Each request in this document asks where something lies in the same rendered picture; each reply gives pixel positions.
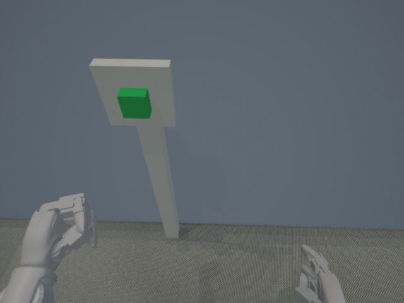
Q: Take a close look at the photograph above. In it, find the robot right hand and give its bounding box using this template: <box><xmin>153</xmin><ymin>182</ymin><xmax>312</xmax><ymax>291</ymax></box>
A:
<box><xmin>295</xmin><ymin>244</ymin><xmax>346</xmax><ymax>303</ymax></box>

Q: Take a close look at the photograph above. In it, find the robot left forearm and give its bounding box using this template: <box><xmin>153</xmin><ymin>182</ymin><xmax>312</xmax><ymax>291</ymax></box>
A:
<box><xmin>0</xmin><ymin>265</ymin><xmax>57</xmax><ymax>303</ymax></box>

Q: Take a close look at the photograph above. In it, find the panel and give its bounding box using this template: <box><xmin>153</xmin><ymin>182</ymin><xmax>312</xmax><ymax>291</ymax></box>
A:
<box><xmin>89</xmin><ymin>59</ymin><xmax>179</xmax><ymax>239</ymax></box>

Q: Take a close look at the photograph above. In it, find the button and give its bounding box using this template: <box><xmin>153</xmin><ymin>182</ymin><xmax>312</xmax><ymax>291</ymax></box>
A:
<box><xmin>117</xmin><ymin>88</ymin><xmax>152</xmax><ymax>119</ymax></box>

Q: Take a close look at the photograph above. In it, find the robot left hand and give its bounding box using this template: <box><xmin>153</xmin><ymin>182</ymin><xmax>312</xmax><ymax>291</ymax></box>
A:
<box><xmin>20</xmin><ymin>193</ymin><xmax>98</xmax><ymax>271</ymax></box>

